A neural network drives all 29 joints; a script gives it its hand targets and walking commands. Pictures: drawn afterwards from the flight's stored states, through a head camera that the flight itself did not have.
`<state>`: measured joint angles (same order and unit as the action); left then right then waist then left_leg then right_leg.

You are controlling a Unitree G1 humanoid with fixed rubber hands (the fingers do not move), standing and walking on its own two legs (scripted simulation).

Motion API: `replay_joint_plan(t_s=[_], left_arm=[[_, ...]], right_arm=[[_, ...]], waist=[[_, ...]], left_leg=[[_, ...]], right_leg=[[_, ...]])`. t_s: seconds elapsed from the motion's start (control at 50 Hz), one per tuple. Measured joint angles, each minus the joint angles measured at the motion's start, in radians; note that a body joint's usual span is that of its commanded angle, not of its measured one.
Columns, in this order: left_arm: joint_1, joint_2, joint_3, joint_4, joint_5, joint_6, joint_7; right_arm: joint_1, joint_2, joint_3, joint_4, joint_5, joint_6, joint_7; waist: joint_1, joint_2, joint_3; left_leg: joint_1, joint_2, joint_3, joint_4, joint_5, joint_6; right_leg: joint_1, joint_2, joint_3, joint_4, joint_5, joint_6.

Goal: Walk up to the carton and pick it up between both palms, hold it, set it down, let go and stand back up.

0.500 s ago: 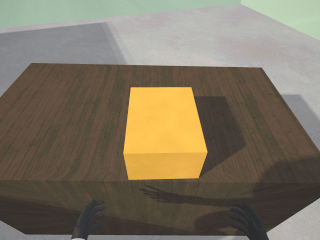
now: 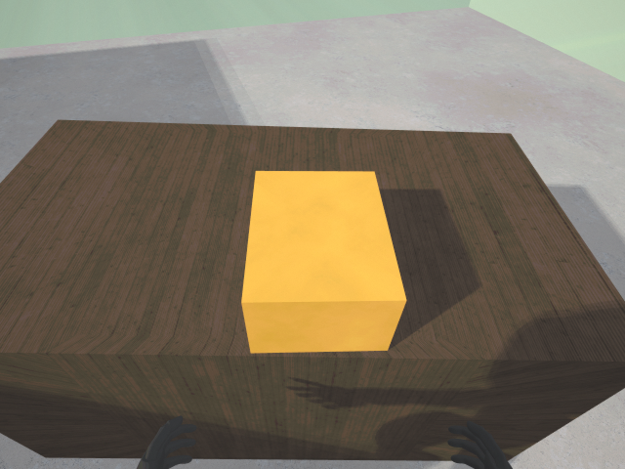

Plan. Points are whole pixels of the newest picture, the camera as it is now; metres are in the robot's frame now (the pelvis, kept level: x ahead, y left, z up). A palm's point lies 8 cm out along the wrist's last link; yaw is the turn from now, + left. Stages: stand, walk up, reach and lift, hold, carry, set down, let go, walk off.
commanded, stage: let go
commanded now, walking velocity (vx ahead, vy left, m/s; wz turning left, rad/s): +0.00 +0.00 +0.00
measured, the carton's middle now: (317, 255) +0.49 +0.02 -0.04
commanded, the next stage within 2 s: stand in 0.42 s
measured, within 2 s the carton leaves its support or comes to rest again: neither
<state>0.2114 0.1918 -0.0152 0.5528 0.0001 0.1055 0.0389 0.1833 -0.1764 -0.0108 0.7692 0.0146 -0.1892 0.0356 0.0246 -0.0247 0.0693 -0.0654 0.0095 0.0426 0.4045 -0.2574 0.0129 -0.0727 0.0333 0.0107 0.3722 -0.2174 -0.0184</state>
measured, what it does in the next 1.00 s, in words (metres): stands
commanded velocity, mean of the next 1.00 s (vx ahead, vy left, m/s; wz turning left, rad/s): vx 0.00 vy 0.00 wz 0.00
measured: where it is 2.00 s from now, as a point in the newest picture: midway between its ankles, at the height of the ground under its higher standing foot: outside the picture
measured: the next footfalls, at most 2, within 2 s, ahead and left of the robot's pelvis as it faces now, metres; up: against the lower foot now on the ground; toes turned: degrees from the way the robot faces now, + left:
none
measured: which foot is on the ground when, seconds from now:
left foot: down 0.00-1.00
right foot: down 0.00-1.00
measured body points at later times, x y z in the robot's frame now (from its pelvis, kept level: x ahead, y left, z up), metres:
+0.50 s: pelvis -0.01 -0.01 +0.00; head -0.01 +0.01 +0.45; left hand +0.15 +0.22 -0.10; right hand +0.14 -0.24 -0.10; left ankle -0.02 +0.11 -0.74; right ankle +0.00 -0.11 -0.74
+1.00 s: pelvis -0.02 +0.01 -0.01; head -0.04 +0.02 +0.44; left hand +0.05 +0.23 -0.15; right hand -0.04 -0.23 -0.15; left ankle -0.02 +0.11 -0.74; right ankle +0.00 -0.11 -0.74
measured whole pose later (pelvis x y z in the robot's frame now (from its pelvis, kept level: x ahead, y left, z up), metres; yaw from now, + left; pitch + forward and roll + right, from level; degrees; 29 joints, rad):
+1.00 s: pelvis -0.02 +0.01 -0.01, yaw -6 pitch -1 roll +0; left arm 0.35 0.14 0.05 0.90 0.03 0.00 0.01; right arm 0.38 -0.19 -0.06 0.94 -0.04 0.03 -0.02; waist -0.02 -0.01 -0.04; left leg -0.18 0.03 0.14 0.49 -0.29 0.03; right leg -0.24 0.05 0.10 0.48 -0.22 0.00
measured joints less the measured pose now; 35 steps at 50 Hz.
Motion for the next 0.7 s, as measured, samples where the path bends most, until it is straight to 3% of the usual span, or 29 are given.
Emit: replay_joint_plan(t_s=[0.44,0.56,0.7], left_arm=[[-0.016,0.008,0.005,-0.029,0.0,0.037,-0.004],[0.041,-0.001,0.028,0.09,0.047,-0.075,-0.052],[0.115,-0.006,0.055,0.197,0.046,-0.097,-0.052]], right_arm=[[0.007,0.009,-0.017,0.01,-0.032,-0.025,0.001],[0.015,-0.027,-0.035,0.006,-0.057,0.188,-0.018],[0.098,-0.048,-0.06,0.059,-0.054,0.236,-0.025]], waist=[[-0.012,-0.013,0.002],[-0.016,0.025,-0.067],[-0.025,0.037,-0.105]], left_leg=[[-0.026,0.008,0.003,0.018,0.001,-0.008],[-0.104,0.033,0.028,0.12,-0.055,-0.007],[-0.137,0.041,0.05,0.163,-0.08,-0.003]], right_leg=[[-0.032,0.006,-0.004,0.026,-0.002,-0.009],[-0.109,0.028,0.019,0.1,-0.029,-0.007],[-0.152,0.035,0.039,0.145,-0.046,-0.004]])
